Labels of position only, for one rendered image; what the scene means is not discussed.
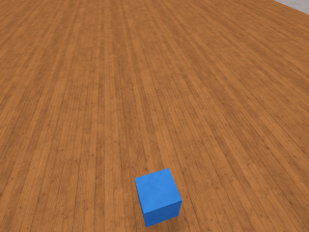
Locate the carton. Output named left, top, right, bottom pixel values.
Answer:
left=134, top=168, right=182, bottom=227

